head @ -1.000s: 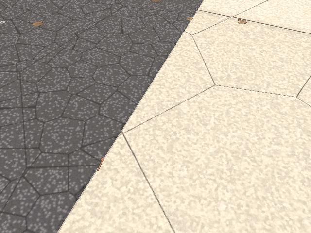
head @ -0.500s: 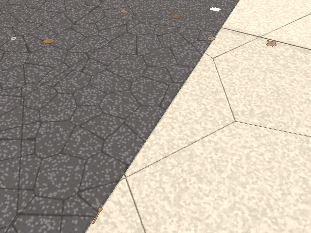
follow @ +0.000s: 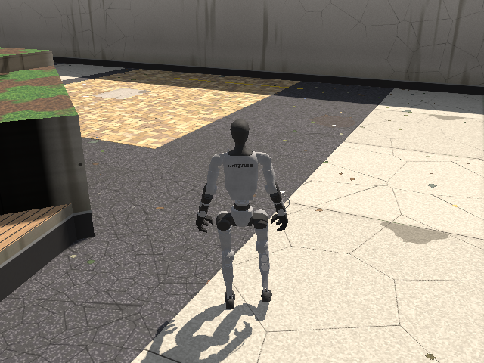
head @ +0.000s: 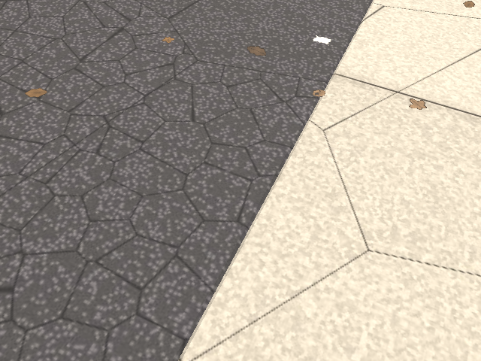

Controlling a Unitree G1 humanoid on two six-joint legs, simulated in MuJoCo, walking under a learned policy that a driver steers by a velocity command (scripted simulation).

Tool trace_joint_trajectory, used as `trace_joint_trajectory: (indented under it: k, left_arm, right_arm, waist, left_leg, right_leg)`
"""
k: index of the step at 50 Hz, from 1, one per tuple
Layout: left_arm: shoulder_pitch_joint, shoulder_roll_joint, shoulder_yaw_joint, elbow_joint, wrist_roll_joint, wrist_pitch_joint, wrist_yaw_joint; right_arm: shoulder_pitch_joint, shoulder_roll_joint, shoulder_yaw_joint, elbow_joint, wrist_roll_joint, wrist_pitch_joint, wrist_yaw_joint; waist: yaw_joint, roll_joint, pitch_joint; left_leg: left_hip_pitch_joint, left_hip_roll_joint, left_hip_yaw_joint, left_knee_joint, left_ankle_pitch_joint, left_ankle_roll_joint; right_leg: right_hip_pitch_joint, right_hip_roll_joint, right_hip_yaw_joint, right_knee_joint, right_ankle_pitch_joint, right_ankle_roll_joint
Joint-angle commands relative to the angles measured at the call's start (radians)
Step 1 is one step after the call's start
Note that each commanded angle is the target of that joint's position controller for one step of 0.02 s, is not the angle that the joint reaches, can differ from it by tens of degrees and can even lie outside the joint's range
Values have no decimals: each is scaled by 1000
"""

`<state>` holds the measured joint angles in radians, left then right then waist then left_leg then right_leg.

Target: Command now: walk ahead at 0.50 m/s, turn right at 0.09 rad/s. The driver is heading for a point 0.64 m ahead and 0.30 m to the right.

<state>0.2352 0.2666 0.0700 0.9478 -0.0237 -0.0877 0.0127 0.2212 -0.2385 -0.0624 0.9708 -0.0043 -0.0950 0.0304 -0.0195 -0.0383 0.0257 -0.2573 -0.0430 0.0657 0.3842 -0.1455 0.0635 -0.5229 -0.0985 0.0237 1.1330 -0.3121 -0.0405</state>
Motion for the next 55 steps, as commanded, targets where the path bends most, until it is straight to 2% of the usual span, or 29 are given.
trace_joint_trajectory:
  k: [1, 8, 13, 16, 17, 18, 19, 20, 21, 22, 23, 24, 25, 28, 30, 34, 36, 39, 41, 42, 43, 44, 45, 46, 47, 48, 50, 52, 55]
  left_arm:
    - [59, 43, 17, -35, 2, 16, 6]
    - [-149, 27, 9, -105, 3, 14, -20]
    - [-269, 16, -5, -176, 3, 16, -52]
    - [-244, 49, 8, -209, 3, 17, -72]
    - [-179, 75, 22, -204, 4, 20, -75]
    - [-40, 116, 46, -174, 2, 21, -74]
    - [129, 194, 82, -139, 1, 26, -58]
    - [191, 304, 106, -130, -4, 28, -45]
    - [217, 250, 82, -143, 3, 22, -44]
    - [184, 190, 65, -144, 13, 17, -42]
    - [113, 155, 54, -159, 10, 12, -40]
    - [38, 125, 44, -179, 11, 12, -40]
    - [-9, 99, 34, -198, 19, 11, -38]
    - [-12, 130, 39, -213, 15, 9, -24]
    - [23, 160, 48, -210, 12, 8, -10]
    - [78, 162, 50, -201, 4, 18, 2]
    - [108, 163, 51, -190, 1, 22, 2]
    - [123, 152, 50, -187, -2, 31, 9]
    - [106, 152, 51, -198, 3, 38, 13]
    - [96, 129, 43, -209, 6, 40, 12]
    - [83, 79, 23, -228, 17, 38, 10]
    - [210, 27, 8, -249, 0, 30, 14]
    - [259, 75, 8, -246, 0, 24, 15]
    - [210, 151, 27, -233, -2, 30, 16]
    - [141, 163, 32, -240, 5, 41, 19]
    - [94, 155, 34, -254, 16, 48, 21]
    - [96, 107, 30, -260, 16, 66, 19]
    - [98, 61, 16, -269, 13, 76, 19]
    - [56, 44, 2, -280, 22, 81, 16]
  right_arm:
    - [-9, -127, -22, -36, -7, -22, -12]
    - [61, -148, -22, -11, -4, -21, -44]
    - [135, -160, -27, 18, 7, 6, -50]
    - [101, -197, -40, 0, 14, 29, -59]
    - [88, -212, -44, -10, 14, 38, -64]
    - [66, -215, -44, -22, 15, 47, -69]
    - [67, -205, -37, -41, 10, 45, -72]
    - [158, -64, 9, -89, -22, 16, -51]
    - [106, -99, 9, -99, 4, -33, -32]
    - [-2, -156, -10, -129, 43, -60, -20]
    - [-42, -152, -7, -140, 45, -72, -21]
    - [-52, -151, -14, -133, 23, -70, -29]
    - [-38, -158, -24, -131, 12, -56, -35]
    - [-29, -125, -26, -149, -6, -18, -41]
    - [-104, -112, -22, -180, -12, -11, -46]
    - [-246, -86, -9, -227, -1, -18, -35]
    - [-290, -99, -9, -250, 10, -24, -28]
    - [-291, -142, -20, -266, 14, -37, -15]
    - [-229, -165, -29, -256, 16, -49, -12]
    - [-140, -185, -42, -233, 10, -54, -15]
    - [-13, -232, -55, -218, -16, -60, -21]
    - [107, -325, -79, -197, -42, -49, -26]
    - [116, -268, -67, -189, -17, -39, -16]
    - [59, -187, -43, -211, -4, -33, -15]
    - [1, -149, -28, -226, -8, -23, -14]
    - [-41, -125, -18, -222, -11, -15, -10]
    - [-69, -106, -6, -203, -20, -13, -5]
    - [-87, -133, -13, -185, -19, -12, -9]
    - [-110, -169, -21, -169, -3, 4, -21]
  waist:
    - [39, 114, -25]
    - [-22, 91, 31]
    - [-60, 71, 75]
    - [-16, 111, 33]
    - [24, 132, -19]
    - [102, 125, -92]
    - [175, 64, -188]
    - [103, -188, -302]
    - [124, -142, -417]
    - [145, -93, -296]
    - [113, -19, -198]
    - [68, 43, -127]
    - [28, 35, -96]
    - [-6, 5, -69]
    - [11, -1, -43]
    - [69, -42, -22]
    - [86, -54, -18]
    - [76, -65, -25]
    - [35, -93, -39]
    - [-10, -90, -82]
    - [-69, -37, -191]
    - [-40, 230, -347]
    - [-25, 357, -375]
    - [-34, 231, -259]
    - [-28, 134, -187]
    - [-10, 98, -125]
    - [31, 130, -93]
    - [50, 165, -109]
    - [49, 160, -160]
  left_leg:
    - [58, 273, -224, -261, 107, 173]
    - [134, 248, -25, -301, 170, 110]
    - [336, 310, 37, -233, 268, 93]
    - [397, 329, 80, -82, 651, 64]
    - [396, 325, 98, 29, 825, 50]
    - [351, 296, 125, 214, 897, 26]
    - [150, 255, 131, 484, 714, -14]
    - [-311, 69, 98, 877, -71, -82]
    - [-475, -9, -121, 1022, -431, -71]
    - [-572, 56, -166, 1036, -359, -41]
    - [-558, 104, -154, 961, -267, -27]
    - [-495, 138, -145, 866, -216, -33]
    - [-413, 164, -146, 800, -184, -42]
    - [-337, 163, -124, 663, -128, -89]
    - [-356, 145, -113, 521, -16, -116]
    - [-278, 80, -105, 221, 224, -119]
    - [-249, 63, -115, 163, 254, -116]
    - [-229, 59, -148, 96, 180, -95]
    - [-149, 53, -138, 70, 97, -67]
    - [-20, 54, -124, 39, 92, -41]
    - [192, 169, -209, 72, 135, 15]
    - [558, 398, -577, 59, 162, 178]
    - [602, 479, -817, -16, 176, 234]
    - [493, 448, -688, -4, 234, 203]
    - [365, 406, -523, 10, 369, 175]
    - [242, 361, -412, 0, 506, 165]
    - [100, 293, -282, -38, 607, 142]
    - [61, 277, -219, -71, 678, 166]
    - [47, 267, -149, -85, 695, 162]
  right_leg:
    - [-102, -65, 38, -62, 108, 13]
    - [-148, -14, 14, -413, 436, 12]
    - [-219, 8, -26, -524, 357, -17]
    - [-121, 65, -102, -535, 201, -60]
    - [-19, 104, -134, -526, 155, -79]
    - [167, 149, -152, -570, 182, -109]
    - [467, 101, -22, -601, 212, -160]
    - [861, -164, 500, -649, 114, -344]
    - [966, -254, 817, -818, 45, -401]
    - [895, -213, 662, -830, 81, -332]
    - [742, -169, 518, -834, 153, -292]
    - [577, -129, 414, -851, 242, -266]
    - [459, -99, 349, -877, 308, -252]
    - [308, -60, 276, -921, 391, -258]
    - [277, -39, 241, -931, 400, -246]
    - [246, 13, 207, -912, 272, -184]
    - [268, -4, 245, -891, 229, -174]
    - [361, -42, 333, -804, 198, -160]
    - [388, -48, 377, -733, 233, -143]
    - [372, -7, 363, -651, 277, -119]
    - [300, 57, 290, -423, 277, -77]
    - [-20, 202, 150, -68, 15, 9]
    - [-172, 192, 161, 108, -328, 35]
    - [-211, 151, 191, 197, -283, 48]
    - [-190, 121, 153, 203, -231, 59]
    - [-163, 98, 129, 148, -198, 65]
    - [-53, 59, 99, 18, -160, 62]
    - [9, 61, 63, -121, -96, 75]
    - [125, 53, 30, -324, 62, 79]
